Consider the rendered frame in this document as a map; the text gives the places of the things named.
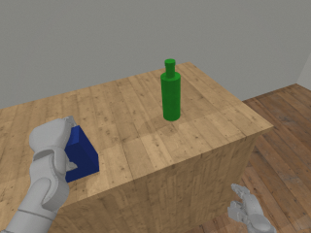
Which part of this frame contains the robot right forearm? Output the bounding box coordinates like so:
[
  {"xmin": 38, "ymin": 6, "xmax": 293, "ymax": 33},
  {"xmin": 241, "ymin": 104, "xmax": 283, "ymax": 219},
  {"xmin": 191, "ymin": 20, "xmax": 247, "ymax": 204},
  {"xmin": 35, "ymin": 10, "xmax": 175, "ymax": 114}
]
[{"xmin": 246, "ymin": 214, "xmax": 277, "ymax": 233}]

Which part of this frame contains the sponge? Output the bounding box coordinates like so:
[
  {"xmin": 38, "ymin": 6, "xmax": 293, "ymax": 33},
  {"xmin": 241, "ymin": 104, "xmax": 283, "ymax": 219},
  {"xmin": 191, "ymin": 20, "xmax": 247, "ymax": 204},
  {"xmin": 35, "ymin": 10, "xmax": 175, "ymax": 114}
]
[{"xmin": 64, "ymin": 125, "xmax": 99, "ymax": 183}]

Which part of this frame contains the table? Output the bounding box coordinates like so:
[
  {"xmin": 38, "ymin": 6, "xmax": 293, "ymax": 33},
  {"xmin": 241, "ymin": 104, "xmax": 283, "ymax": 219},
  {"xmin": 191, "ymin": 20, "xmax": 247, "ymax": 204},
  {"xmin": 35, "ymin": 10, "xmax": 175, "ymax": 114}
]
[{"xmin": 0, "ymin": 62, "xmax": 274, "ymax": 233}]

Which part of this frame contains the robot left forearm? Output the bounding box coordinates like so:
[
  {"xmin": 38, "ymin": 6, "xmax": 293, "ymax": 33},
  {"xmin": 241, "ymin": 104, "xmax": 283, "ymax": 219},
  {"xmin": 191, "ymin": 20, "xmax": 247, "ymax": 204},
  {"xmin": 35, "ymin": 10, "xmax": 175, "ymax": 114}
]
[{"xmin": 0, "ymin": 146, "xmax": 70, "ymax": 233}]

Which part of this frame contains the robot left hand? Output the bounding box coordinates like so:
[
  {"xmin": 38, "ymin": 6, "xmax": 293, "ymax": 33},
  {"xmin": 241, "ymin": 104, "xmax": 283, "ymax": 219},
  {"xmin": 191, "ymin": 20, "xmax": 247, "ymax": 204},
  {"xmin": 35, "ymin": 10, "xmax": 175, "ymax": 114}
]
[{"xmin": 28, "ymin": 116, "xmax": 78, "ymax": 172}]

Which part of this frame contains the robot right hand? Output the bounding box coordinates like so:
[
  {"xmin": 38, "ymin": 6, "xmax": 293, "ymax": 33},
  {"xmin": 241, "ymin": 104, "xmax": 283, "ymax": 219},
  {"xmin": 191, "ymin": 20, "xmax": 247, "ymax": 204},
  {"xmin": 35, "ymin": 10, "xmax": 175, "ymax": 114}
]
[{"xmin": 227, "ymin": 183, "xmax": 264, "ymax": 226}]

